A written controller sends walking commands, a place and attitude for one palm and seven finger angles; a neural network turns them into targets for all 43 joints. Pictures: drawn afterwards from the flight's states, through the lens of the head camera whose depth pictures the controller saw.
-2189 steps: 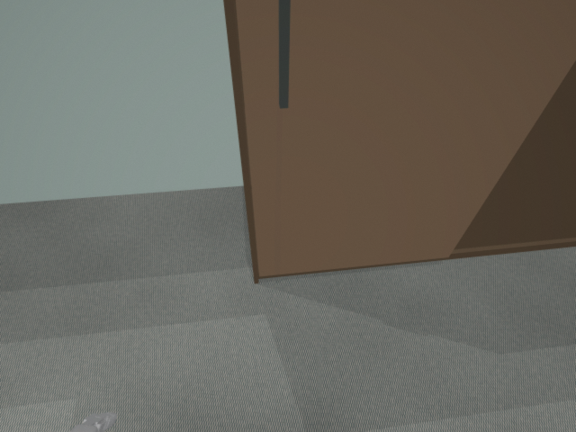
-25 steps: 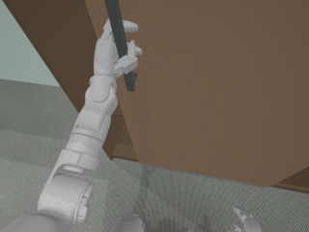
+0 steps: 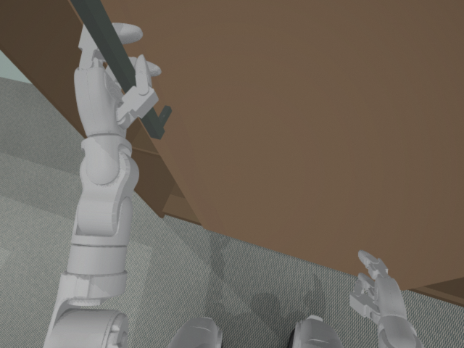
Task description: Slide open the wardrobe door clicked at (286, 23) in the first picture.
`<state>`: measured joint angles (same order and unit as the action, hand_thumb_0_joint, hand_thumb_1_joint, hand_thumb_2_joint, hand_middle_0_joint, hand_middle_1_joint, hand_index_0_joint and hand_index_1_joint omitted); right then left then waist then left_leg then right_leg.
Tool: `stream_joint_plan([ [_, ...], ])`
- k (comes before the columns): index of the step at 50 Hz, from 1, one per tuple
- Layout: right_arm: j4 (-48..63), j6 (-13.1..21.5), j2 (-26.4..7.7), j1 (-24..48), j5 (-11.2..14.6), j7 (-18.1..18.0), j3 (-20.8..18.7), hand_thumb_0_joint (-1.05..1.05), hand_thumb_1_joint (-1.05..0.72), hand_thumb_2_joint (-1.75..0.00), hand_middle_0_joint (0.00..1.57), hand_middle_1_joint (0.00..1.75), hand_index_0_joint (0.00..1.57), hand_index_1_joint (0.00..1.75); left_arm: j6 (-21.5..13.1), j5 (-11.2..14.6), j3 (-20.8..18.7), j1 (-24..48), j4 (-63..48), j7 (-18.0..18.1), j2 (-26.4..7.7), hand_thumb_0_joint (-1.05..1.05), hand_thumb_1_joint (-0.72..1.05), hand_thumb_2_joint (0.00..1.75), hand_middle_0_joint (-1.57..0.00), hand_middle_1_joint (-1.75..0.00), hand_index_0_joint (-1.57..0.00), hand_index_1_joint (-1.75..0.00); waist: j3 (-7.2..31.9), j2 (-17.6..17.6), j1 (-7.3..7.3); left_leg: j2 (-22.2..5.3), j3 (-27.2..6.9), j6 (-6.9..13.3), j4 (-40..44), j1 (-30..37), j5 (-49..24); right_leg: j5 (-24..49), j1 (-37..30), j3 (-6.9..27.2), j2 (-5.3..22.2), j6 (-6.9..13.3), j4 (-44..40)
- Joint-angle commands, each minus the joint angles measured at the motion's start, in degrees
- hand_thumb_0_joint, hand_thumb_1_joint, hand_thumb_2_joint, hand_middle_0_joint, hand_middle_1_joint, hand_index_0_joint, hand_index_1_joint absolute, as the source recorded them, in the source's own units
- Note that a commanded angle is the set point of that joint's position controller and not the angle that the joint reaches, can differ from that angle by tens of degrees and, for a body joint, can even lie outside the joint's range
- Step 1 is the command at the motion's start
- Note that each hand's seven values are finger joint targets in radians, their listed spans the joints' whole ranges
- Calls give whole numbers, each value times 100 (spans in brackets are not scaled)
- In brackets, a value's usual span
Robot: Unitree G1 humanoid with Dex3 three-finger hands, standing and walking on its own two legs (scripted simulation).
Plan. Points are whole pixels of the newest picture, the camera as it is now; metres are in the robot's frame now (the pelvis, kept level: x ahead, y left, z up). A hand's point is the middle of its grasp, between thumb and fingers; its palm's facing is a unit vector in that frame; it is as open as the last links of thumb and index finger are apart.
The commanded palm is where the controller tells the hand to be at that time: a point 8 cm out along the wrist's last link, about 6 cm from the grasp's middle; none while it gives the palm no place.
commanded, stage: step sideways, sliding the door along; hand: left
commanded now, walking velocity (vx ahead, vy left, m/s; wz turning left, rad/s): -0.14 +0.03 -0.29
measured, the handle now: (126, 51) +0.43 +0.19 +0.22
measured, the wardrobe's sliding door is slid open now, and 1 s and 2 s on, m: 0.21 0.42 0.42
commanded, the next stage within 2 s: stop walking and hold the door there in 1.06 s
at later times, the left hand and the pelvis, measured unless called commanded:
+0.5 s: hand (247, 118) +0.36 +0.03 +0.20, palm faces -0.03 -1.00 +0.05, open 6.1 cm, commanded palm +0.33 +0.01 +0.19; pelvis +0.07 -0.03 +0.00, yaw -2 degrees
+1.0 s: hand (300, 135) +0.34 -0.03 +0.19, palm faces -0.18 -0.98 +0.00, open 6.4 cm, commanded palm +0.33 -0.03 +0.19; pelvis +0.02 -0.06 +0.00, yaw -9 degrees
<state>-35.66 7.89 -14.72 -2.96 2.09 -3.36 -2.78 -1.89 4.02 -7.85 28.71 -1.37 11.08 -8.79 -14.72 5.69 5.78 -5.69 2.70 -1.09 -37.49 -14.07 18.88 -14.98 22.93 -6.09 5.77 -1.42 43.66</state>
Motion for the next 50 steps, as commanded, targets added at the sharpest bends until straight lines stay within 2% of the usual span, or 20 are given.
stream_joint_plan([
  [1,1184,467,-309,45,-10,259,-151,0,-90,-90,20,30,20,30,-1174,-81,2636,2773,-3345,-854,888,0,90,90,-45,-140,-45,-140,3705,1036,-811,-1613,-378,947,315,3628,-7048,-1250,960,539,-254,47,1075],
  [9,1314,774,-122,11,62,380,97,0,-90,-90,20,30,20,30,-1135,-185,2927,1550,-3551,-859,942,0,90,90,-45,-140,-45,-140,2968,319,-728,-1002,749,377,-879,2001,-4750,2137,-798,184,-260,-42,-1040],
  [10,1286,731,-146,-24,82,376,51,0,-90,-90,20,30,20,30,-1152,-244,2911,1414,-3614,-806,863,0,90,90,-45,-140,-45,-140,3132,-756,-696,-650,742,217,-1426,1573,-3784,4446,-1199,646,81,88,-1318],
  [12,1360,618,-58,160,36,301,12,0,-90,-90,20,30,20,30,-1098,-326,2998,832,-3874,-710,860,0,90,90,-45,-140,-45,-140,3193,-2213,-517,355,364,-49,-2043,-705,1283,8449,-2748,2249,1062,672,-961],
  [14,1330,609,101,22,19,361,91,0,-90,-90,20,30,20,30,-1125,-312,3534,406,-4660,-743,1345,0,90,90,-45,-140,-45,-140,3392,-1879,-607,383,-173,89,-1631,-1039,1682,8164,-3018,2296,1156,863,-656],
  [16,1277,567,31,85,-21,414,67,0,-90,-90,20,30,20,30,-1262,-332,3820,459,-5190,-729,1495,0,90,90,-45,-140,-45,-140,3635,-1500,-856,155,130,28,-102,127,85,7023,-2412,1578,697,699,-264],
  [17,1348,515,15,85,-33,465,38,0,-90,-90,20,30,20,30,-1313,-344,4008,194,-5139,-780,1615,0,90,90,-45,-140,-45,-140,3783,-1455,-875,-219,116,104,558,1321,-1988,5721,-1521,1177,377,428,90],
  [19,1719,507,-246,26,2,612,-91,0,-90,-90,20,30,20,30,-1441,-349,4299,-275,-4916,-946,1833,0,90,90,-45,-140,-45,-140,4027,-117,-661,-1765,-596,859,343,3366,-6810,-665,847,788,-239,157,1274],
  [21,1871,600,-211,-70,-52,615,-1,0,-90,-90,20,30,20,30,-1566,-441,4208,-169,-5192,-956,1731,0,90,90,-45,-140,-45,-140,3591,429,-729,-1987,-390,974,162,3980,-7739,-1618,2071,614,-314,126,1817],
  [28,1564,554,-34,-30,-161,558,250,0,-90,-90,20,30,20,30,-1453,-494,3364,-369,-4678,-960,1001,0,90,90,-45,-140,-45,-140,2710,859,-763,-1480,875,320,-313,2499,-6708,235,854,-326,-512,45,322],
  [32,1448,560,43,274,-76,472,363,0,-90,-90,20,30,20,30,-1476,-470,3054,-803,-4589,-969,752,0,90,90,-45,-140,-45,-140,2470,210,-668,-1558,639,294,-1214,1040,-5303,1837,-742,-168,-357,103,-461],
  [33,1435,535,31,254,-18,453,270,0,-90,-90,20,30,20,30,-1496,-513,2984,-962,-4486,-949,684,0,90,90,-45,-140,-45,-140,2743,-675,-589,-1032,692,136,-2086,756,-3559,3812,-1104,504,50,422,-726],
  [34,1548,530,110,408,-13,410,226,0,-90,-90,20,30,20,30,-1447,-469,2909,-1140,-4522,-908,581,0,90,90,-45,-140,-45,-140,2958,-2038,-456,114,673,-123,-2951,-145,464,7212,-1734,1988,842,1040,-1206],
  [35,1610,560,244,449,-110,378,227,0,-90,-90,20,30,20,30,-1355,-417,2831,-1421,-4561,-845,482,0,90,90,-45,-140,-45,-140,2961,-2634,-324,475,6,-78,-3206,-685,2502,8058,-1779,2813,1440,1268,-1381],
  [37,1393,465,409,307,-215,440,384,0,-90,-90,20,30,20,30,-1399,-427,3143,-1262,-5281,-851,774,0,90,90,-45,-140,-45,-140,3081,-2057,-607,303,-408,-20,-2364,-693,2183,6919,-2082,2332,1415,1170,-1261],
  [42,1195,108,306,303,-257,472,245,0,-90,-90,20,30,20,30,-1653,-541,2831,-804,-4917,-774,500,0,90,90,-45,-140,-45,-140,3963,-1620,-784,227,350,-132,141,787,117,5890,-2028,1253,770,807,-1011],
  [44,1300,91,51,203,-248,461,84,0,-90,-90,20,30,20,30,-1652,-443,2821,-367,-4706,-860,484,0,90,90,-45,-140,-45,-140,3964,-1114,-912,-906,-298,288,819,2309,-1979,3696,-358,895,384,411,-438],
  [45,1453,121,-178,306,-270,458,-27,0,-90,-90,20,30,20,30,-1575,-388,2812,-261,-4549,-929,581,0,90,90,-45,-140,-45,-140,3754,271,-816,-2264,-1364,926,1175,2548,-4107,749,505,555,-225,59,595],
  [46,1633,55,-210,484,-206,459,-29,0,-90,-90,20,30,20,30,-1459,-392,2772,-243,-4227,-917,516,0,90,90,-45,-140,-45,-140,3431,356,-680,-2880,-1709,1252,1307,2519,-5190,-1235,1004,703,-351,122,1606],
  [50,1301,-62,-353,346,-170,539,-100,0,-90,-90,20,30,20,30,-1137,-353,2800,605,-3496,-959,979,0,90,90,-45,-140,-45,-140,2703,270,-731,-2437,-470,980,1315,1760,-4157,-828,1437,913,-154,10,2654],
])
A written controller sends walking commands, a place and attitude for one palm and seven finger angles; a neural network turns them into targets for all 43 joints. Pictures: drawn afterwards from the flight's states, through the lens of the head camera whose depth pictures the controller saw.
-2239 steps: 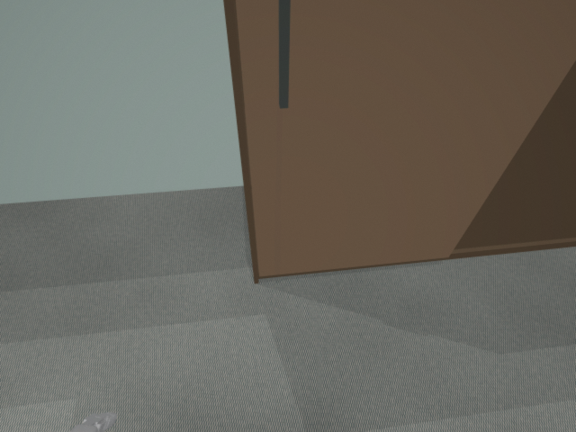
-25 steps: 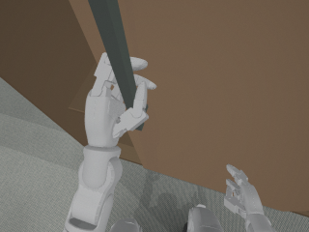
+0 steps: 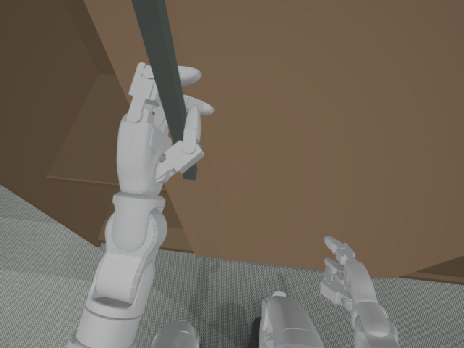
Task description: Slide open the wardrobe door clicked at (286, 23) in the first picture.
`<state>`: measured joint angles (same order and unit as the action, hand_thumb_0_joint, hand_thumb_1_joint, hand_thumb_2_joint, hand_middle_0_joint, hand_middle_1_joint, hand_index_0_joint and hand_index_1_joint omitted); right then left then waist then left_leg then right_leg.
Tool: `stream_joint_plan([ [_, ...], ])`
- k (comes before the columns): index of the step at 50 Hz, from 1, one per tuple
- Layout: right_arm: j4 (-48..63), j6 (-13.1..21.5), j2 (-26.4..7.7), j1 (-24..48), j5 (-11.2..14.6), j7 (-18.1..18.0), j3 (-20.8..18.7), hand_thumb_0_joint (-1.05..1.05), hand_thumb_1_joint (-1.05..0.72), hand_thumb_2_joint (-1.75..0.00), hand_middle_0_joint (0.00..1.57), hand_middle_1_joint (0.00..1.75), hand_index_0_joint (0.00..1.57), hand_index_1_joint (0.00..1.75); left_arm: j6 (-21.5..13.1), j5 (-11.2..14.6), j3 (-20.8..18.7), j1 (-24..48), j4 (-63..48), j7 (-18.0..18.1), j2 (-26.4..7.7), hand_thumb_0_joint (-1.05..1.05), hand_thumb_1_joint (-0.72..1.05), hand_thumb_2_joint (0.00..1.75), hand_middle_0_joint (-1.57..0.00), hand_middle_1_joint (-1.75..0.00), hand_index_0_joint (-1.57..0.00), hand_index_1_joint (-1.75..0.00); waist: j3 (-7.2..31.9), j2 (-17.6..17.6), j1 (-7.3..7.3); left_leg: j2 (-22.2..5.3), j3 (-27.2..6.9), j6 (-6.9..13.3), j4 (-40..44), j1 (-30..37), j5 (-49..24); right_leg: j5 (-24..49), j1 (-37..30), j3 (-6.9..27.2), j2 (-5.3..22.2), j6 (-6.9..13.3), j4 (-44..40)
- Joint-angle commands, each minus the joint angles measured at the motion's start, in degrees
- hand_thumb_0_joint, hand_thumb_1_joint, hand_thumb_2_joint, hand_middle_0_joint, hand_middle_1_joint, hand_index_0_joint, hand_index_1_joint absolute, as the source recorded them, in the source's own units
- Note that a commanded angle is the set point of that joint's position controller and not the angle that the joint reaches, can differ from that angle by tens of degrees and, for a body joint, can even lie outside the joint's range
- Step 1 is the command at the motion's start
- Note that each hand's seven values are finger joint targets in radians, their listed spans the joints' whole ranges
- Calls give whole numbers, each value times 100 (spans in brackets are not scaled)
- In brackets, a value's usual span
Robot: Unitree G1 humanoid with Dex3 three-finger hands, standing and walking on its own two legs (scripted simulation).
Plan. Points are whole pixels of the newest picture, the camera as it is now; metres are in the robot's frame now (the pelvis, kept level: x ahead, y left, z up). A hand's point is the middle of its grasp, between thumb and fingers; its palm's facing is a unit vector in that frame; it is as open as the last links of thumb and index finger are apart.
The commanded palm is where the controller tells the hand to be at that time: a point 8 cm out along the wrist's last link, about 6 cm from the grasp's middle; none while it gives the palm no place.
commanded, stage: step sideways, sliding the door along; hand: left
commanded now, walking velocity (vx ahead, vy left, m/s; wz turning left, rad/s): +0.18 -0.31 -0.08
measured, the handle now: (178, 94) +0.37 +0.11 +0.22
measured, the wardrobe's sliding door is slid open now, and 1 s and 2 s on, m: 0.42 0.42 0.42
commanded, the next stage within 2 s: stop walking and hold the door there in 0.06 s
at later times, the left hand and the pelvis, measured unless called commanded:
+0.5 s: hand (195, 140) +0.33 +0.08 +0.19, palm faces +0.30 -0.92 -0.26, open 5.9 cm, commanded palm +0.29 +0.13 +0.17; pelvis -0.06 -0.11 +0.02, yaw -8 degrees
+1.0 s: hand (195, 140) +0.33 +0.08 +0.19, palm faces +0.27 -0.94 -0.23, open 5.8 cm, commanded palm +0.30 +0.13 +0.17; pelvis -0.09 -0.10 +0.01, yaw -13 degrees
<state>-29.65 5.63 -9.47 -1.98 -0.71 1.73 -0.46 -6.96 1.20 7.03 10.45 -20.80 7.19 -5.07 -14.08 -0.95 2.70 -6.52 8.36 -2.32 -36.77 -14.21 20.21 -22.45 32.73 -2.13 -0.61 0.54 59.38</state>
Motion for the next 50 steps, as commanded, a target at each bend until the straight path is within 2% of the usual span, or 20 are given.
stream_joint_plan([
  [1,765,126,-894,285,129,12,-356,0,-90,-90,20,30,20,30,-563,-66,1353,2806,-1616,-570,627,0,90,90,-45,-140,-45,-140,2627,1022,-376,-2191,-739,992,1271,1664,-4038,155,185,424,542,-210,746],
  [3,754,75,-886,117,150,17,-322,0,-90,-90,20,30,20,30,-431,-58,1511,2870,-1210,-598,808,0,90,90,-45,-140,-45,-140,2613,1391,-381,-1890,-302,776,1327,1537,-3852,185,-331,32,395,-238,57],
  [8,630,170,-938,-239,226,-41,-353,0,-90,-90,20,30,20,30,-471,47,1023,3224,-815,-473,373,0,90,90,-45,-140,-45,-140,2807,2036,-551,-1699,-295,655,929,2090,-4784,3,-986,-497,2,-252,-1628],
  [9,235,40,-1095,-529,203,-153,-491,0,-90,-90,20,30,20,30,-455,-3,-2218,1885,830,-103,-2381,0,90,90,-45,-140,-45,-140,2936,2264,-412,-1618,-27,525,886,2214,-4824,51,-1001,-672,-154,-318,-1922],
  [10,390,-9,-1002,-454,186,-124,-451,0,-90,-90,20,30,20,30,-472,65,-1426,1856,552,-223,-1512,0,90,90,-45,-140,-45,-140,2933,2145,-368,-1482,-94,422,394,1998,-4432,405,-1453,-562,-77,-222,-2812],
  [11,351,-1,-1016,-455,261,-112,-394,0,-90,-90,20,30,20,30,-516,29,-1500,2075,481,-218,-1633,0,90,90,-45,-140,-45,-140,2991,2129,-374,-1140,106,421,79,1839,-3858,1227,-1914,-614,-57,-210,-3586],
  [12,367,67,-783,-377,325,-128,-306,0,-90,-90,20,30,20,30,-605,38,-1610,2353,395,-192,-1762,0,90,90,-45,-140,-45,-140,3043,1200,-370,-740,216,427,-618,1326,-2795,2583,-2505,-253,338,-118,-4060],
  [13,332,57,-664,-279,300,-209,-247,0,-90,-90,20,30,20,30,-624,-8,-2261,2137,796,-81,-2555,0,90,90,-45,-140,-45,-140,2983,-508,-356,-153,272,259,-1546,-554,304,5364,-3587,970,1503,385,-3689],
  [14,337,19,-699,-198,259,-320,-227,0,-90,-90,20,30,20,30,-545,82,-2871,1611,1303,15,-3002,0,90,90,-45,-140,-45,-140,3038,-1434,-112,296,-161,-22,-2674,-1569,1746,7067,-3829,1696,2127,824,-3369],
  [15,241,4,-773,-182,250,-420,-231,0,-90,-90,20,30,20,30,-458,177,-2982,1642,1324,59,-2965,0,90,90,-45,-140,-45,-140,3208,-1953,-105,277,-786,-5,-3013,-1724,1545,6960,-3989,1627,2007,762,-3085],
  [16,123,4,-825,-127,220,-492,-183,0,-90,-90,20,30,20,30,-404,142,-3065,1582,1357,141,-3026,0,90,90,-45,-140,-45,-140,3409,-1477,-131,315,-882,26,-2801,-1858,1324,6549,-4306,1572,2046,888,-2926],
  [23,81,-154,-1033,-124,165,-572,-153,0,-90,-90,20,30,20,30,-557,77,-3053,1833,2032,153,-2964,0,90,90,-45,-140,-45,-140,2792,-1097,-211,423,-745,136,-440,-630,297,4022,-2949,1347,1959,666,-3529],
  [27,-33,-182,-1212,-421,192,-554,-252,0,-90,-90,20,30,20,30,-607,58,-3041,2024,2219,151,-3170,0,90,90,-45,-140,-45,-140,2580,-78,-310,439,-443,244,1156,481,-794,1885,-2149,1194,1486,391,-3583],
  [30,94,-185,-1309,-504,294,-572,-301,0,-90,-90,20,30,20,30,-661,101,-2788,2094,2533,34,-3016,0,90,90,-45,-140,-45,-140,2391,619,-239,-319,-1069,646,1370,560,-817,503,-1588,707,588,11,-3283],
  [32,91,-165,-1301,-454,256,-639,-200,0,-90,-90,20,30,20,30,-707,67,-2794,2318,2473,58,-3060,0,90,90,-45,-140,-45,-140,2314,1587,-253,-917,-1926,892,2044,333,-632,231,-1500,82,188,-75,-2345],
  [34,76,-140,-1291,-546,227,-694,-209,0,-90,-90,20,30,20,30,-653,54,-2925,2233,2733,99,-3216,0,90,90,-45,-140,-45,-140,2226,1177,-206,-1083,-1922,1063,2025,-79,-894,108,-1847,114,226,-73,-2084],
  [36,41,-122,-1386,-644,258,-731,-216,0,-90,-90,20,30,20,30,-555,64,-2928,2187,2893,90,-3280,0,90,90,-45,-140,-45,-140,2334,814,-200,-777,-1252,825,1444,81,-1596,737,-2147,87,310,-85,-2892],
  [38,16,-124,-1342,-667,234,-745,-185,0,-90,-90,20,30,20,30,-496,40,-2724,2348,2992,79,-3127,0,90,90,-45,-140,-45,-140,2356,511,-319,-308,-735,436,1023,-73,-1303,1823,-2286,620,700,53,-3375],
  [42,-146,-182,-1305,-820,260,-755,-196,0,-90,-90,20,30,20,30,-398,76,-2947,2404,3480,112,-3481,0,90,90,-45,-140,-45,-140,2383,-453,-350,186,-569,261,598,125,-360,1165,-1759,1432,1253,314,-4058],
  [50,-204,-150,-1351,-710,260,-817,-151,0,-90,-90,20,30,20,30,-533,53,-2837,2583,3746,47,-3333,0,90,90,-45,-140,-45,-140,2401,270,-271,-391,-903,453,1565,433,-766,1009,-1707,497,475,-52,-3506],
])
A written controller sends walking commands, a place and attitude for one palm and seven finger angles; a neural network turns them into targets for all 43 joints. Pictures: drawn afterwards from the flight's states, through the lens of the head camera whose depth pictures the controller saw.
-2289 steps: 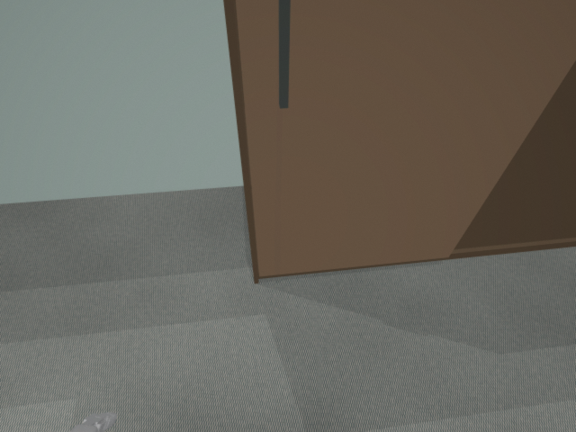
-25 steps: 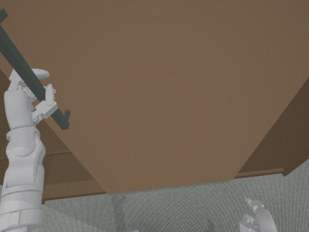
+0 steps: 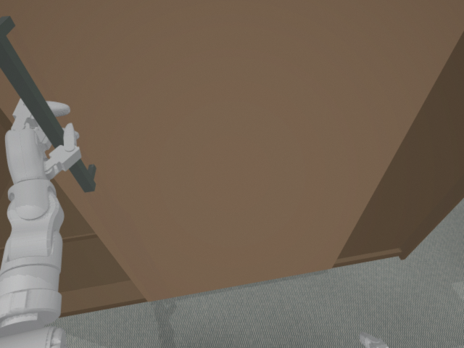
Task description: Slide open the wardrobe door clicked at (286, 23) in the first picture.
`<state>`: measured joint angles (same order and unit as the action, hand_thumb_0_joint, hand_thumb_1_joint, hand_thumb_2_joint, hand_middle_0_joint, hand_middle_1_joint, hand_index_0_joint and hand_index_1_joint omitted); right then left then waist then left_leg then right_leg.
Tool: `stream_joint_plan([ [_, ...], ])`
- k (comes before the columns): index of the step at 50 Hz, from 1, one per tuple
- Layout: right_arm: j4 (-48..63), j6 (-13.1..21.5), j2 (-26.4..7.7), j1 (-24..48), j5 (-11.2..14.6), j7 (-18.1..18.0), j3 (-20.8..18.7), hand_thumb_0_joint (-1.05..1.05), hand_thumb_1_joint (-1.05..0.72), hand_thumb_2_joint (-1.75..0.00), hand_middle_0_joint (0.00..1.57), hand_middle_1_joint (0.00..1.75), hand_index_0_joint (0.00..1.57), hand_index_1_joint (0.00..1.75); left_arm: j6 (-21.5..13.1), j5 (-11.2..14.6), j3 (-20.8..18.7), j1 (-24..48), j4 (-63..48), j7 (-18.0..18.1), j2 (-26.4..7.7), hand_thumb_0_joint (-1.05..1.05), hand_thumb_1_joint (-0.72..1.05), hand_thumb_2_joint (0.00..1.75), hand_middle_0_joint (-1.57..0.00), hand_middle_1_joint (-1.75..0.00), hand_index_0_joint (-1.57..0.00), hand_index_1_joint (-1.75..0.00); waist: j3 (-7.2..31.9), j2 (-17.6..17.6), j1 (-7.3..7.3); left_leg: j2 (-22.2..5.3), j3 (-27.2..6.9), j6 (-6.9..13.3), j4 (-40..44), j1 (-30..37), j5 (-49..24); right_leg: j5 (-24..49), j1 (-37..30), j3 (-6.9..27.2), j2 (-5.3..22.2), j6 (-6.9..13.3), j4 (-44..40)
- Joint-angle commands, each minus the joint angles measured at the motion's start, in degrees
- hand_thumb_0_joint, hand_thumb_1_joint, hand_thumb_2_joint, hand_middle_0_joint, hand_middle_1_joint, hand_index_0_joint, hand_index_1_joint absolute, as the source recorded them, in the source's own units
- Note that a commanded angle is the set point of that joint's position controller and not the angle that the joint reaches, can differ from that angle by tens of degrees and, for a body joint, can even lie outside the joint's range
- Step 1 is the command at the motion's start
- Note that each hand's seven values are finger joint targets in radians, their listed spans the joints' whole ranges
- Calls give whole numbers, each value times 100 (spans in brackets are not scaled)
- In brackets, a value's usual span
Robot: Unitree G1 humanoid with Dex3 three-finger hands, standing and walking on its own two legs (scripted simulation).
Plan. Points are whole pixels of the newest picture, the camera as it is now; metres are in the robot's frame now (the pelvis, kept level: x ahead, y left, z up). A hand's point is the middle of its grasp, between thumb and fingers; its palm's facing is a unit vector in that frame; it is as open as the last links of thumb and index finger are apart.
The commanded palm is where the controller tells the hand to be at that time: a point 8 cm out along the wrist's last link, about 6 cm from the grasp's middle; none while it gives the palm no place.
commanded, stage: stop walking and hold the door there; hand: left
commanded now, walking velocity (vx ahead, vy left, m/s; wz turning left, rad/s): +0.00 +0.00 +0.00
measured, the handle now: (55, 120) +0.40 +0.30 +0.21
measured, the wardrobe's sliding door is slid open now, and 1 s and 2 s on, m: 0.42 0.42 0.42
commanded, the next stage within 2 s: loosen the grip on the handle in 1.60 s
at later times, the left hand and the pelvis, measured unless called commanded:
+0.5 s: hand (69, 149) +0.37 +0.28 +0.18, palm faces +0.32 -0.93 -0.19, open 5.7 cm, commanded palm +0.34 +0.32 +0.16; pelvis -0.02 +0.05 -0.01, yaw +4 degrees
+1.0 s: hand (69, 149) +0.37 +0.28 +0.18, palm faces +0.31 -0.94 -0.17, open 5.6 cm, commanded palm +0.33 +0.32 +0.16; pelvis -0.04 +0.06 +0.00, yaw +3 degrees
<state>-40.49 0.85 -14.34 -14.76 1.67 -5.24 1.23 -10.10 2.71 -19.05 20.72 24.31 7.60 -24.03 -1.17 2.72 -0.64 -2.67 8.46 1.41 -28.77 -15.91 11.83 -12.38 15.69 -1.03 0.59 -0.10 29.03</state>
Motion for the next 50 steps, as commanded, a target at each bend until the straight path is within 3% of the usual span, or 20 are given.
stream_joint_plan([
  [1,875,335,-872,566,26,-131,-317,0,-90,-90,20,30,20,30,-218,-85,-128,1552,-764,-12,-1368,0,90,90,-45,-140,-45,-140,1103,13,49,-795,-929,93,845,642,104,14,-7,341,336,3,-437],
  [8,907,359,-866,558,36,-128,-326,0,-90,-90,20,30,20,30,-263,-101,45,1773,-735,-23,-1243,0,90,90,-45,-140,-45,-140,1047,43,56,-645,-738,56,723,537,329,-26,-7,442,405,39,-555],
  [14,985,191,-832,644,51,17,-439,0,-90,-90,20,30,20,30,-224,-91,-23,2025,-594,-23,-1429,0,90,90,-45,-140,-45,-140,907,-1105,124,42,-717,-171,-1007,-399,943,438,-357,1843,2078,684,-1137],
  [17,936,190,-836,676,-10,55,-438,0,-90,-90,20,30,20,30,-217,-108,-154,2243,-741,-41,-1475,0,90,90,-45,-140,-45,-140,1072,-1362,152,-82,-1139,-160,-1178,-735,1383,1588,-874,1612,2473,781,-675],
  [20,837,143,-710,716,-54,80,-412,0,-90,-90,20,30,20,30,-285,-111,-45,2498,-879,-113,-1299,0,90,90,-45,-140,-45,-140,1271,-1267,-13,83,-654,-208,-24,402,424,1150,-253,789,2082,341,-201],
  [21,815,138,-732,782,-39,55,-440,0,-90,-90,20,30,20,30,-305,-56,148,2591,-987,-151,-1136,0,90,90,-45,-140,-45,-140,1129,-795,-66,-6,-527,-158,409,872,-56,760,153,450,1722,153,205],
  [23,992,142,-824,808,13,65,-480,0,-90,-90,20,30,20,30,-476,-16,467,2677,-1209,-207,-748,0,90,90,-45,-140,-45,-140,1173,1122,-6,-1099,-1521,439,868,1103,-552,-1017,916,-495,567,-255,1760],
  [24,1117,162,-681,747,57,94,-390,0,-90,-90,20,30,20,30,-532,-36,850,2763,-1412,-255,-304,0,90,90,-45,-140,-45,-140,1335,1589,-57,-1573,-2310,799,1219,926,-469,-2168,1115,-526,239,-235,2932],
  [25,1139,229,-575,747,56,79,-332,0,-90,-90,20,30,20,30,-518,-56,979,2886,-1604,-255,-152,0,90,90,-45,-140,-45,-140,1285,1067,-86,-1776,-2621,1045,1143,995,-686,-2091,1344,-252,312,-170,3298],
  [27,961,300,-685,561,84,19,-403,0,-90,-90,20,30,20,30,-364,22,1057,2879,-1653,-226,-89,0,90,90,-45,-140,-45,-140,1396,-89,-104,-1798,-2444,1146,712,1617,-2018,-1670,1594,-75,321,-230,3304],
  [30,907,330,-665,560,33,7,-311,0,-90,-90,20,30,20,30,-136,15,1110,2806,-1736,-239,-71,0,90,90,-45,-140,-45,-140,1474,217,-64,-1607,-1840,957,716,1622,-2151,-1245,1160,-65,276,-207,2552],
  [33,923,362,-584,606,-37,-3,-147,0,-90,-90,20,30,20,30,-46,11,1017,2970,-1820,-231,-264,0,90,90,-45,-140,-45,-140,1499,603,-31,-1531,-1725,788,845,1442,-1747,-1173,496,-178,126,-143,1389],
  [36,911,365,-649,641,-78,-16,-95,0,-90,-90,20,30,20,30,16,-13,728,2854,-1608,-194,-606,0,90,90,-45,-140,-45,-140,1575,534,52,-1382,-1396,535,559,1078,-1404,-545,-465,-211,68,-86,-35],
  [37,937,366,-594,658,-69,1,-85,0,-90,-90,20,30,20,30,3,-5,898,2887,-1633,-224,-409,0,90,90,-45,-140,-45,-140,1618,293,40,-1236,-1231,381,287,913,-1254,-61,-825,-35,214,-19,-605],
  [39,931,369,-526,628,-76,3,-89,0,-90,-90,20,30,20,30,12,-33,652,2889,-1499,-179,-700,0,90,90,-45,-140,-45,-140,1662,-535,-83,-625,-584,-77,-217,442,-541,1506,-1068,812,1115,322,-690],
  [40,947,363,-509,572,4,2,-133,0,-90,-90,20,30,20,30,62,49,336,2714,-1259,-146,-986,0,90,90,-45,-140,-45,-140,1617,-1345,5,-306,-518,-209,-605,182,-24,2044,-1140,1176,1367,445,-753],
  [41,979,354,-533,630,28,10,-137,0,-90,-90,20,30,20,30,102,68,512,2686,-1215,-151,-823,0,90,90,-45,-140,-45,-140,1554,-1491,48,-143,-651,-246,-914,-263,619,2837,-1492,1199,1541,619,-630],
  [43,966,389,-494,724,12,-19,-98,0,-90,-90,20,30,20,30,65,27,322,2757,-1098,-154,-873,0,90,90,-45,-140,-45,-140,1409,-1243,130,-62,-748,-231,-905,-531,1086,3578,-1631,1050,1581,633,-423],
  [46,873,322,-565,644,-14,-112,-142,0,-90,-90,20,30,20,30,40,-4,106,2623,-956,-132,-1098,0,90,90,-45,-140,-45,-140,1534,-755,131,-119,-619,-220,32,-103,53,3854,-1850,595,1320,406,-49],
  [50,927,226,-691,623,13,-79,-213,0,-90,-90,20,30,20,30,-58,2,422,2669,-908,-216,-778,0,90,90,-45,-140,-45,-140,1689,-227,88,-668,-804,-54,146,1026,-2206,2354,-894,184,735,8,-76],
])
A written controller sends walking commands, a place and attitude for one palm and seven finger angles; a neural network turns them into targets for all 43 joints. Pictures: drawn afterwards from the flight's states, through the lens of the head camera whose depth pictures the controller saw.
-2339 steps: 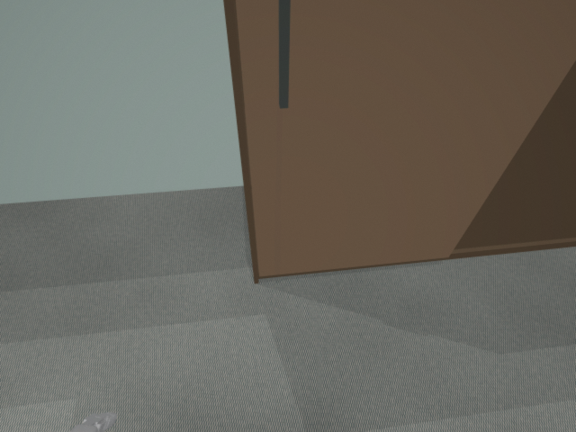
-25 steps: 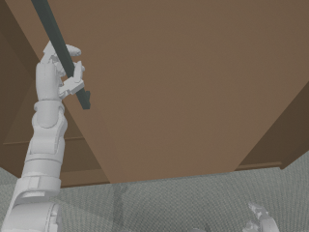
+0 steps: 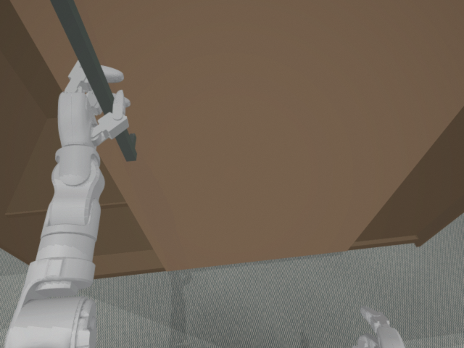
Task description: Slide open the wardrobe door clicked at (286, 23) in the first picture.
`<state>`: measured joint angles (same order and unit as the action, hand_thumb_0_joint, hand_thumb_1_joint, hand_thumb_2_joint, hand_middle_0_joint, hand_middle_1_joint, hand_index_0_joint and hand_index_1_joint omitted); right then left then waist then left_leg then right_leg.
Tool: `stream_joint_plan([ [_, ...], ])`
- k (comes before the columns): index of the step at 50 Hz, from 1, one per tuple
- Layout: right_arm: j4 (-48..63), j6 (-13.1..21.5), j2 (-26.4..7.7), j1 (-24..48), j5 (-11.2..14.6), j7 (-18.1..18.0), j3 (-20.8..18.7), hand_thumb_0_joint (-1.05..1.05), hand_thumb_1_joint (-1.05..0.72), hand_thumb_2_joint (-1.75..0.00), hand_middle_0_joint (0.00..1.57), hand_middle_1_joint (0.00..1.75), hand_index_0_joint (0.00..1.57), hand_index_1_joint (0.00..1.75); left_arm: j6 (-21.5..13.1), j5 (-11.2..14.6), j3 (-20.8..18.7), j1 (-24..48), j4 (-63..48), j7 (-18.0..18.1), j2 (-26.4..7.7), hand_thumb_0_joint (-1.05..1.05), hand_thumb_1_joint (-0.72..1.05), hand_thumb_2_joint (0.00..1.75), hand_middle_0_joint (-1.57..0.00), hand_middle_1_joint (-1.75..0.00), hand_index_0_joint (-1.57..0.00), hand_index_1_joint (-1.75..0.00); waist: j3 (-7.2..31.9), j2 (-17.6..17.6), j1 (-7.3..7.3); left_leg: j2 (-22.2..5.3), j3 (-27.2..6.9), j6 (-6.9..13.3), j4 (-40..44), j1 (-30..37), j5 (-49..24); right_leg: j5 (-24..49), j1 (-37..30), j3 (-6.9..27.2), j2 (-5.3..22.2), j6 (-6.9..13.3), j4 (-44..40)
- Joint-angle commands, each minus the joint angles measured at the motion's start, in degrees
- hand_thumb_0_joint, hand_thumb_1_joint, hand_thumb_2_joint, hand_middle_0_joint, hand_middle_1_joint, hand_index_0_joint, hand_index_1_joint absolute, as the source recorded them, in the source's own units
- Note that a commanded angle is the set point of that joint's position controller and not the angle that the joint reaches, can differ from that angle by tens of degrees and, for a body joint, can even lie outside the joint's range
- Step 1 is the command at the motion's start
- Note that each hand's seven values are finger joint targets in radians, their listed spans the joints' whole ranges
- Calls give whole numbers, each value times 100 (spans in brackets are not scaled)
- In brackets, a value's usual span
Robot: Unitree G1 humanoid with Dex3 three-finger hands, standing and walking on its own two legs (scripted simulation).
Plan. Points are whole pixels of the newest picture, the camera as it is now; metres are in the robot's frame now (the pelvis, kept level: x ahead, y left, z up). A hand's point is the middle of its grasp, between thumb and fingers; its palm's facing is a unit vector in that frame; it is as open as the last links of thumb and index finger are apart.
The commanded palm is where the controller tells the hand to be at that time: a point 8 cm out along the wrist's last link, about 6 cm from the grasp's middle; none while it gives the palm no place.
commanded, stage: stop walking and hold the door there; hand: left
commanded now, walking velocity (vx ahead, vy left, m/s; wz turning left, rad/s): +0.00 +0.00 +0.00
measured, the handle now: (105, 85) +0.45 +0.22 +0.21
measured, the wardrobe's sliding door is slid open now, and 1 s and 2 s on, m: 0.42 0.42 0.42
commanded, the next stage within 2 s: loosen the grip on the handle in 0.60 s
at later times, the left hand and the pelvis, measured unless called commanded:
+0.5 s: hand (120, 117) +0.41 +0.20 +0.18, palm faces +0.24 -0.96 -0.16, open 5.6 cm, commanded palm +0.38 +0.24 +0.16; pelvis -0.03 +0.01 +0.00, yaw -2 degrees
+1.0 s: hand (107, 115) +0.40 +0.21 +0.20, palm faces +0.27 -0.95 -0.14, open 11.3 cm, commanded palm +0.37 +0.24 +0.18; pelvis -0.04 +0.00 +0.00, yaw -1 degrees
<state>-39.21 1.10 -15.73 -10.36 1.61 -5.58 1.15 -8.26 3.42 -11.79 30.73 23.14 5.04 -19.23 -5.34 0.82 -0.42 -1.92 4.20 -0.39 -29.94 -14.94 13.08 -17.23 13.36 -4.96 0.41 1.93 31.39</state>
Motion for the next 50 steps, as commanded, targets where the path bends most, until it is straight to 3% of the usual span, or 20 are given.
stream_joint_plan([
  [1,812,181,-602,198,19,-49,-224,0,-90,-90,20,30,20,30,-257,-63,-200,1716,-879,32,-1204,0,90,90,-45,-140,-45,-140,2102,274,43,-884,-557,193,340,1027,-2596,2386,-564,474,602,-237,-272],
  [3,880,145,-644,223,39,-26,-239,0,-90,-90,20,30,20,30,-301,-59,-212,1728,-879,60,-1202,0,90,90,-45,-140,-45,-140,2089,366,57,-1057,-757,297,414,840,-2458,1688,-564,468,417,-245,-303],
  [10,866,136,-687,120,12,-47,-250,0,-90,-90,20,30,20,30,-292,-41,-231,1960,-303,81,-1321,0,90,90,-45,-140,-45,-140,1775,153,43,-788,-481,159,480,398,-797,862,-309,756,557,-164,-800],
  [13,842,156,-652,90,3,-55,-220,0,-90,-90,20,30,20,30,-315,-33,-41,2233,-241,50,-1176,0,90,90,-45,-140,-45,-140,1861,138,28,-783,-483,155,470,471,-872,949,-332,756,582,-161,-806],
  [16,747,161,-703,22,0,-83,-228,0,-90,-90,20,30,20,30,-301,-31,-179,2274,23,47,-1397,0,90,90,-45,-140,-45,-140,1877,38,20,-770,-457,155,450,541,-870,951,-259,750,598,-175,-846],
  [20,676,165,-661,-41,24,-70,-211,0,-90,-90,20,30,20,30,-309,-29,-120,2341,386,19,-1298,0,90,90,-45,-140,-45,-140,1770,-297,28,-704,-409,141,338,507,-666,699,-83,871,675,-153,-985],
  [26,556,184,-714,-96,29,-96,-216,0,-90,-90,20,30,20,30,-351,-30,24,2519,518,-20,-1236,0,90,90,-45,-140,-45,-140,1804,-113,12,-778,-468,184,455,627,-806,655,-24,735,578,-196,-874],
  [29,576,205,-659,-79,30,-80,-194,0,-90,-90,20,30,20,30,-372,-19,247,2560,631,-45,-891,0,90,90,-45,-140,-45,-140,1674,-156,20,-827,-522,215,536,530,-672,465,50,724,513,-219,-850],
  [31,505,195,-730,-152,36,-96,-232,0,-90,-90,20,30,20,30,-383,-30,92,2526,663,-26,-1150,0,90,90,-45,-140,-45,-140,1728,-168,15,-779,-499,206,506,568,-673,466,25,741,550,-199,-900],
  [34,550,206,-679,-102,32,-81,-219,0,-90,-90,20,30,20,30,-416,-41,133,2584,640,-38,-1043,0,90,90,-45,-140,-45,-140,1754,-109,26,-782,-472,183,460,562,-782,601,-3,766,583,-188,-882],
  [35,691,476,-843,-354,-31,123,-694,0,-90,-90,20,30,20,30,-552,-763,-2094,6873,-377,-143,-4509,0,90,90,-45,-140,-45,-140,1673,-1252,255,-611,-116,386,99,402,-611,1697,-170,1320,528,-231,-1317],
  [36,237,802,-1141,-412,-517,152,-1015,0,-90,-90,20,30,20,30,-56,-666,-2640,7208,466,-323,-4359,0,78,84,-45,-140,-45,-140,3540,693,-251,67,-208,153,763,37,-2194,3321,-1023,557,172,315,-204],
  [37,441,940,-715,-623,-102,198,-677,0,-90,-90,20,30,20,30,151,-624,-668,5277,1478,-565,-1700,0,66,78,-45,-140,-45,-140,3798,-502,-211,63,-53,6,348,743,-2243,2567,-423,291,93,156,-222],
  [38,259,980,-751,-850,-69,235,-662,0,-90,-90,20,30,20,30,161,-310,-1184,3538,2477,-647,-1323,0,54,73,-45,-140,-45,-140,3112,-817,-132,26,-157,120,287,816,-2059,2420,-18,264,-36,49,-418],
  [39,472,967,-852,-614,-61,268,-547,0,-90,-90,20,30,20,30,-177,106,-1237,3385,1158,-610,-1416,0,42,67,-45,-140,-45,-140,2888,-697,82,8,-142,134,393,890,-1601,2066,-136,339,6,-7,-581],
  [41,543,947,-775,-374,-90,325,-485,0,-90,-90,20,30,20,30,-542,-130,-764,3543,842,-435,-1285,0,17,55,-45,-140,-45,-140,2383,-16,-68,27,-151,197,394,693,-832,1279,270,386,30,1,-665],
  [42,572,931,-696,-404,-30,398,-446,0,-90,-90,20,30,20,30,-640,-326,-137,3591,729,-376,-863,0,5,49,-45,-140,-45,-140,2106,185,-170,-3,-157,206,439,636,-371,747,591,400,36,-8,-706],
  [44,653,913,-708,-348,87,444,-407,0,-90,-90,20,30,20,30,-643,-475,127,3434,880,-231,-854,0,-19,37,-45,-140,-45,-140,1659,135,-221,22,-287,221,553,296,797,-159,933,454,61,-12,-800],
  [47,742,938,-762,-307,143,399,-386,0,-90,-90,20,30,20,30,-713,-387,-24,3616,676,-184,-1180,0,-55,20,-42,-137,-42,-137,1868,7,-193,68,-306,250,515,178,1095,-563,806,578,71,-3,-831],
  [50,729,1036,-741,-274,163,350,-340,0,-90,-90,20,30,20,30,-756,-271,157,3854,583,-236,-1068,0,-55,20,-38,-132,-38,-132,1770,-62,-246,120,-328,252,453,79,1216,-819,916,629,41,-19,-846],
])
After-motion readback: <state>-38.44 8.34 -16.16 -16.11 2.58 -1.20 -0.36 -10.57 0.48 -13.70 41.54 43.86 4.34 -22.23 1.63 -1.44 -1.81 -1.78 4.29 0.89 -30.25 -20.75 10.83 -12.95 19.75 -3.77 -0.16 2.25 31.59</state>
